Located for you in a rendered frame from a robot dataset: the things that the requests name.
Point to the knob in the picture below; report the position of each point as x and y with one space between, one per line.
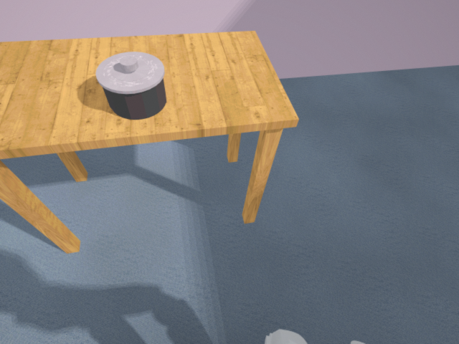
128 63

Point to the robot right thigh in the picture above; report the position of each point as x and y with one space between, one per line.
284 337

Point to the lid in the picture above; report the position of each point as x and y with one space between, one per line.
150 72

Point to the table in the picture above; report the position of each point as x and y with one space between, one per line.
216 83

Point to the pot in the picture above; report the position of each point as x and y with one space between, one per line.
140 105

